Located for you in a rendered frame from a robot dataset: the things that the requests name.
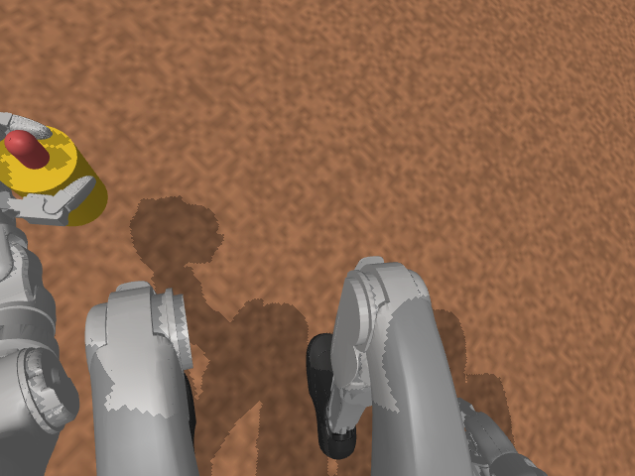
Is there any bottle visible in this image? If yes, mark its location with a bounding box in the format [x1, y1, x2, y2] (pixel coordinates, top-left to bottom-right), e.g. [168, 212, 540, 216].
[0, 126, 108, 226]

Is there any left robot hand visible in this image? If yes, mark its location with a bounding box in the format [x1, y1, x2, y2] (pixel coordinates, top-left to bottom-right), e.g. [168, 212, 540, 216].
[0, 112, 96, 227]

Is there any right robot foot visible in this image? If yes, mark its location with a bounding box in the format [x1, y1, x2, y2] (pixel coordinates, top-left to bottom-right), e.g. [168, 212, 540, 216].
[306, 333, 356, 459]

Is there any right robot arm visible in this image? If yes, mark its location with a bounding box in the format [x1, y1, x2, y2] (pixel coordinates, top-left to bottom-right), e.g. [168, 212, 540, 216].
[489, 453, 548, 476]

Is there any left robot arm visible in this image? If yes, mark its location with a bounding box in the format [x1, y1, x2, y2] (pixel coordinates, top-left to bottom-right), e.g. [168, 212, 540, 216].
[0, 222, 79, 476]

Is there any right robot hand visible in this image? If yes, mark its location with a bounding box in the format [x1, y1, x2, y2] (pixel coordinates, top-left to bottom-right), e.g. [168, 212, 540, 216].
[457, 398, 518, 476]

